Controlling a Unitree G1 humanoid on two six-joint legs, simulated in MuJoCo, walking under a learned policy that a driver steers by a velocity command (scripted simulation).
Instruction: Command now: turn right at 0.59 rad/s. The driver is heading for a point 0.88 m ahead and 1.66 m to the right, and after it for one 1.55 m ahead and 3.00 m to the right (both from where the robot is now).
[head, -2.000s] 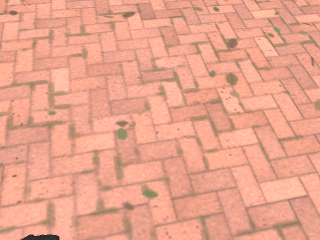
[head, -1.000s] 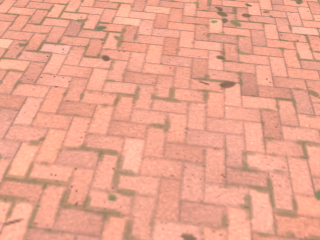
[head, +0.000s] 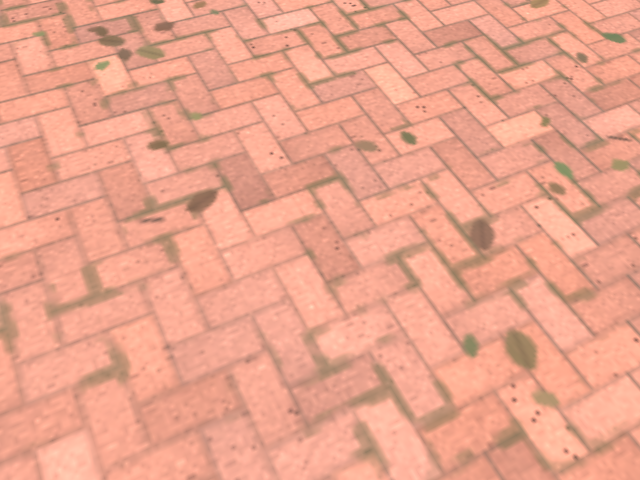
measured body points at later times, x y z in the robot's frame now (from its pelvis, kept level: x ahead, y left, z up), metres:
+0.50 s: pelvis +0.00 -0.04 +0.00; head +0.03 -0.06 +0.45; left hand +0.23 +0.20 -0.08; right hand +0.08 -0.35 -0.10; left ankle +0.06 +0.11 -0.71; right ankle -0.01 -0.13 -0.74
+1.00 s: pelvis -0.01 -0.03 -0.01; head +0.01 -0.06 +0.44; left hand +0.27 +0.11 -0.09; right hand -0.05 -0.34 -0.11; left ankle +0.06 +0.09 -0.74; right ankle -0.08 -0.13 -0.74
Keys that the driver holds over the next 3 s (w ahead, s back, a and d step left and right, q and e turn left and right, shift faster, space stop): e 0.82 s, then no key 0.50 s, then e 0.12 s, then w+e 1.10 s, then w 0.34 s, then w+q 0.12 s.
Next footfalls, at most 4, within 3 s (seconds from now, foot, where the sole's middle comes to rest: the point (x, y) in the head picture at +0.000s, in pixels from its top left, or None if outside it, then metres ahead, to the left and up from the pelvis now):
0.14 right None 0.03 -0.14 -0.78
0.60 left None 0.09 0.07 -0.78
1.00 right None -0.05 -0.16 -0.78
1.34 left None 0.08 0.05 -0.78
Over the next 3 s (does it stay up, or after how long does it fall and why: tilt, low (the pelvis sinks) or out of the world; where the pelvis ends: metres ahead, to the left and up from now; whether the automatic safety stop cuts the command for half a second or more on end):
stays up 0.24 -0.71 0.01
